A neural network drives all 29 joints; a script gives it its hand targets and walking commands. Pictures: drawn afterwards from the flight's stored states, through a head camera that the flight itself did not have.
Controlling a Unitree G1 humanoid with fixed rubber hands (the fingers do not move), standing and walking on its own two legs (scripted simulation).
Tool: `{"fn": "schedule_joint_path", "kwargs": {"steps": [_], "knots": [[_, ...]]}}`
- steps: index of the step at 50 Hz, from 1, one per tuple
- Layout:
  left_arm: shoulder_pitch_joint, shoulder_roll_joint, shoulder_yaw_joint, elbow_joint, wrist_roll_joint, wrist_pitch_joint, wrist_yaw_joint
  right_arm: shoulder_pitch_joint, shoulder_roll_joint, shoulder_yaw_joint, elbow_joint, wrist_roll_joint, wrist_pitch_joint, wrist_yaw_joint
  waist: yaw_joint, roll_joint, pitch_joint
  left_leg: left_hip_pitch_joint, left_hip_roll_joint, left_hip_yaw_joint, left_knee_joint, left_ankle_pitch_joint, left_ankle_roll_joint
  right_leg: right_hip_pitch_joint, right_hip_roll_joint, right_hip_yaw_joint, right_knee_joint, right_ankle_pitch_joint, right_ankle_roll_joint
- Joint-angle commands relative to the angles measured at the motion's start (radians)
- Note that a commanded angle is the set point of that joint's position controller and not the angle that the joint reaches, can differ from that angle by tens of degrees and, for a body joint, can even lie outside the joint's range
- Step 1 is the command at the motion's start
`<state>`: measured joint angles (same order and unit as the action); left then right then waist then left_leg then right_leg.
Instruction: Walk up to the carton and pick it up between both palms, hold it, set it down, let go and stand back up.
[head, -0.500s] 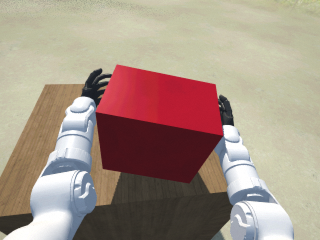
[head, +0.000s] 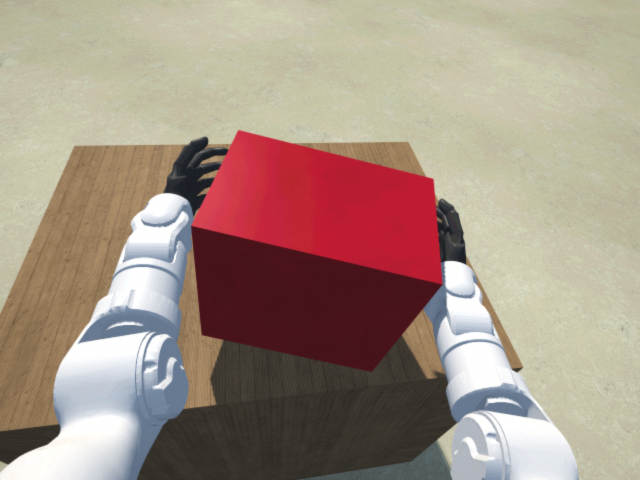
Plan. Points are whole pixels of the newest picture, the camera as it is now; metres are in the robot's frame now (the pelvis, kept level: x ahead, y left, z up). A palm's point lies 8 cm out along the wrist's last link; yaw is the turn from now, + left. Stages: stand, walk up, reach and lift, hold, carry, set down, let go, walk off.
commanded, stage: set down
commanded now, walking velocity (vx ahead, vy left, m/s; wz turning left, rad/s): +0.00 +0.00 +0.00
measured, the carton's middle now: (310, 261) +0.41 -0.01 +0.05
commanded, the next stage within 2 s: none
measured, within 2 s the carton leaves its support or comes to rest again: rests again in 1.84 s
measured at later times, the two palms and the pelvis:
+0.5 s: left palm (187, 198) +0.46 +0.15 +0.12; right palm (445, 268) +0.37 -0.19 +0.07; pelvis +0.00 +0.00 +0.00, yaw +0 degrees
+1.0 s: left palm (185, 199) +0.47 +0.15 +0.12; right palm (444, 267) +0.37 -0.19 +0.07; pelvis +0.00 +0.00 +0.00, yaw +0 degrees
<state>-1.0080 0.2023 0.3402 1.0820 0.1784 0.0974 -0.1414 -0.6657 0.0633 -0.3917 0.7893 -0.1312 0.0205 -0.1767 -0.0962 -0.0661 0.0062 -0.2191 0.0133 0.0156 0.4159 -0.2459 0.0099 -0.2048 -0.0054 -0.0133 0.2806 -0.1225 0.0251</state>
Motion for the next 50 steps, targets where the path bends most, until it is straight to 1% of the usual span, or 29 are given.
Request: {"fn": "schedule_joint_path", "kwargs": {"steps": [1, 2, 4, 5, 7, 10, 12, 13, 14, 15, 19, 20, 21, 22, 24, 25, 27, 29, 31, 33, 37, 39, 40, 42, 44, 45, 46, 47, 50], "knots": [[-0.551, -0.604, -0.321, -0.041, -0.103, -0.064, -0.163, -0.832, 0.577, 0.303, -0.324, -0.046, -0.134, 0.032, -0.133, 0.118, -0.739, -0.035, -0.065, 0.065, -0.048, 0.305, -0.057, 0.453, 0.003, -0.020, 0.079, 0.610, 0.034], [-0.539, -0.581, -0.315, -0.008, -0.101, -0.071, -0.164, -0.840, 0.581, 0.309, -0.308, -0.035, -0.137, 0.030, -0.128, 0.106, -0.717, -0.052, -0.066, 0.061, -0.036, 0.309, -0.047, 0.447, -0.003, -0.016, 0.090, 0.646, 0.036], [-0.528, -0.620, -0.333, -0.022, -0.092, -0.066, -0.158, -0.791, 0.549, 0.277, -0.258, -0.045, -0.158, 0.029, -0.162, 0.166, -0.711, -0.012, -0.058, 0.047, -0.012, 0.381, -0.081, 0.390, 0.010, -0.023, 0.089, 0.629, 0.027], [-0.558, -0.652, -0.388, -0.084, -0.123, -0.085, -0.147, -0.815, 0.561, 0.272, -0.285, -0.043, -0.184, 0.032, -0.152, 0.199, -0.795, 0.027, -0.051, 0.043, 0.001, 0.450, -0.097, 0.359, 0.019, -0.045, 0.087, 0.609, 0.017], [-0.534, -0.668, -0.397, -0.081, -0.116, -0.081, -0.138, -0.788, 0.556, 0.277, -0.225, -0.038, -0.198, 0.034, -0.168, 0.195, -0.771, 0.131, -0.039, 0.037, 0.024, 0.543, -0.113, 0.261, 0.040, -0.060, 0.061, 0.595, 0.007], [-0.475, -0.636, -0.349, -0.028, -0.103, -0.098, -0.140, -0.780, 0.581, 0.320, -0.252, -0.021, -0.206, 0.033, -0.118, 0.166, -0.770, 0.053, -0.049, 0.049, 0.028, 0.537, -0.090, 0.351, 0.021, -0.032, 0.073, 0.661, 0.013], [-0.478, -0.682, -0.403, -0.054, -0.104, -0.110, -0.126, -0.785, 0.572, 0.316, -0.254, -0.028, -0.235, 0.037, -0.130, 0.196, -0.823, 0.093, -0.046, 0.042, 0.036, 0.607, -0.114, 0.314, 0.035, -0.039, 0.078, 0.681, 0.012], [-0.437, -0.631, -0.338, 0.027, -0.088, -0.087, -0.136, -0.796, 0.550, 0.322, -0.255, -0.019, -0.219, 0.029, -0.108, 0.153, -0.714, 0.042, -0.056, 0.059, 0.033, 0.520, -0.087, 0.335, 0.026, -0.027, 0.070, 0.659, 0.014], [-0.446, -0.654, -0.333, -0.008, -0.097, -0.093, -0.133, -0.777, 0.557, 0.324, -0.239, -0.045, -0.211, 0.035, -0.104, 0.145, -0.717, 0.042, -0.052, 0.055, 0.021, 0.538, -0.086, 0.361, 0.030, -0.038, 0.075, 0.660, 0.016], [-0.473, -0.663, -0.367, -0.012, -0.104, -0.097, -0.134, -0.798, 0.558, 0.296, -0.240, -0.050, -0.227, 0.033, -0.139, 0.186, -0.753, 0.068, -0.056, 0.054, 0.017, 0.547, -0.108, 0.338, 0.028, -0.049, 0.072, 0.652, 0.015], [-0.412, -0.577, -0.237, 0.094, -0.035, -0.078, -0.159, -0.749, 0.537, 0.253, -0.182, -0.064, -0.200, 0.025, -0.110, 0.107, -0.567, -0.025, -0.052, 0.063, -0.017, 0.355, -0.061, 0.383, 0.014, -0.033, 0.062, 0.574, 0.023], [-0.453, -0.603, -0.305, 0.027, -0.047, -0.085, -0.156, -0.734, 0.559, 0.254, -0.176, -0.070, -0.214, 0.025, -0.120, 0.141, -0.657, -0.004, -0.052, 0.061, -0.018, 0.393, -0.077, 0.366, 0.021, -0.037, 0.071, 0.605, 0.020], [-0.454, -0.591, -0.251, 0.049, -0.032, -0.082, -0.155, -0.737, 0.554, 0.243, -0.151, -0.073, -0.206, 0.023, -0.114, 0.113, -0.597, -0.002, -0.054, 0.073, -0.022, 0.358, -0.068, 0.357, 0.017, -0.039, 0.067, 0.563, 0.021], [-0.433, -0.627, -0.274, 0.020, -0.053, -0.085, -0.151, -0.737, 0.554, 0.281, -0.198, -0.053, -0.219, 0.021, -0.093, 0.145, -0.639, -0.002, -0.060, 0.065, -0.005, 0.414, -0.069, 0.359, 0.013, -0.037, 0.070, 0.618, 0.018], [-0.434, -0.573, -0.217, 0.064, -0.015, -0.076, -0.166, -0.717, 0.553, 0.256, -0.151, -0.078, -0.214, 0.018, -0.090, 0.134, -0.581, -0.053, -0.063, 0.078, -0.036, 0.312, -0.059, 0.393, -0.003, -0.037, 0.065, 0.576, 0.025], [-0.412, -0.560, -0.197, 0.124, -0.009, -0.063, -0.169, -0.743, 0.537, 0.240, -0.192, -0.098, -0.208, 0.018, -0.105, 0.080, -0.526, -0.071, -0.068, 0.083, -0.060, 0.248, -0.047, 0.422, 0.001, -0.032, 0.052, 0.554, 0.023], [-0.418, -0.540, -0.157, 0.108, 0.011, -0.080, -0.175, -0.713, 0.540, 0.215, -0.150, -0.102, -0.193, 0.026, -0.076, 0.074, -0.477, -0.086, -0.060, 0.082, -0.062, 0.215, -0.034, 0.419, 0.003, -0.031, 0.061, 0.496, 0.029], [-0.440, -0.571, -0.223, 0.086, -0.007, -0.076, -0.170, -0.731, 0.546, 0.205, -0.151, -0.122, -0.211, 0.019, -0.115, 0.107, -0.563, -0.047, -0.060, 0.083, -0.049, 0.260, -0.058, 0.365, 0.011, -0.044, 0.072, 0.538, 0.032], [-0.470, -0.526, -0.160, 0.079, 0.028, -0.087, -0.169, -0.697, 0.539, 0.192, -0.095, -0.120, -0.207, 0.027, -0.084, 0.144, -0.517, -0.062, -0.059, 0.080, -0.053, 0.259, -0.058, 0.379, -0.006, -0.044, 0.065, 0.508, 0.030], [-0.429, -0.506, -0.116, 0.111, 0.054, -0.075, -0.177, -0.643, 0.542, 0.188, -0.084, -0.146, -0.193, 0.026, -0.089, 0.115, -0.462, -0.092, -0.069, 0.093, -0.071, 0.183, -0.042, 0.398, -0.017, -0.034, 0.062, 0.521, 0.040], [-0.426, -0.559, -0.200, 0.094, 0.043, -0.092, -0.166, -0.686, 0.526, 0.144, -0.086, -0.133, -0.240, 0.037, -0.115, 0.212, -0.544, 0.016, -0.048, 0.077, -0.029, 0.342, -0.089, 0.309, 0.010, -0.062, 0.059, 0.489, 0.017], [-0.457, -0.541, -0.142, 0.095, 0.079, -0.088, -0.174, -0.643, 0.507, 0.129, -0.014, -0.149, -0.230, 0.037, -0.107, 0.214, -0.451, 0.030, -0.047, 0.075, -0.024, 0.341, -0.094, 0.298, 0.014, -0.056, 0.048, 0.434, 0.009], [-0.496, -0.557, -0.183, 0.056, 0.071, -0.099, -0.169, -0.650, 0.517, 0.109, 0.000, -0.145, -0.248, 0.034, -0.133, 0.236, -0.497, 0.038, -0.040, 0.072, -0.014, 0.334, -0.105, 0.264, 0.017, -0.064, 0.049, 0.414, 0.005], [-0.503, -0.602, -0.214, 0.029, 0.042, -0.117, -0.159, -0.660, 0.524, 0.124, -0.024, -0.160, -0.272, 0.037, -0.122, 0.223, -0.565, 0.080, -0.029, 0.057, -0.001, 0.423, -0.115, 0.234, 0.024, -0.079, 0.038, 0.425, 0.001], [-0.434, -0.563, -0.159, 0.133, 0.093, -0.111, -0.161, -0.641, 0.536, 0.113, -0.014, -0.182, -0.273, 0.037, -0.098, 0.179, -0.504, 0.046, -0.037, 0.075, -0.011, 0.355, -0.099, 0.289, 0.017, -0.059, 0.045, 0.452, 0.008], [-0.456, -0.589, -0.172, 0.115, 0.078, -0.112, -0.164, -0.641, 0.526, 0.094, -0.004, -0.185, -0.278, 0.034, -0.116, 0.210, -0.502, 0.048, -0.040, 0.074, 0.002, 0.376, -0.108, 0.259, 0.021, -0.066, 0.045, 0.443, 0.008], [-0.448, -0.550, -0.128, 0.129, 0.100, -0.104, -0.164, -0.650, 0.506, 0.079, 0.037, -0.177, -0.272, 0.037, -0.090, 0.196, -0.423, 0.030, -0.038, 0.077, -0.007, 0.338, -0.102, 0.242, 0.021, -0.068, 0.031, 0.376, 0.003], [-0.447, -0.545, -0.120, 0.137, 0.112, -0.105, -0.167, -0.634, 0.495, 0.042, 0.035, -0.193, -0.268, 0.045, -0.101, 0.227, -0.396, 0.047, -0.028, 0.070, -0.022, 0.309, -0.103, 0.218, 0.018, -0.070, 0.021, 0.311, -0.001], [-0.410, -0.521, -0.092, 0.122, 0.131, -0.095, -0.172, -0.598, 0.511, 0.077, 0.007, -0.196, -0.261, 0.044, -0.074, 0.186, -0.359, 0.028, -0.044, 0.091, -0.035, 0.289, -0.080, 0.255, 0.010, -0.065, 0.031, 0.376, 0.011]]}}
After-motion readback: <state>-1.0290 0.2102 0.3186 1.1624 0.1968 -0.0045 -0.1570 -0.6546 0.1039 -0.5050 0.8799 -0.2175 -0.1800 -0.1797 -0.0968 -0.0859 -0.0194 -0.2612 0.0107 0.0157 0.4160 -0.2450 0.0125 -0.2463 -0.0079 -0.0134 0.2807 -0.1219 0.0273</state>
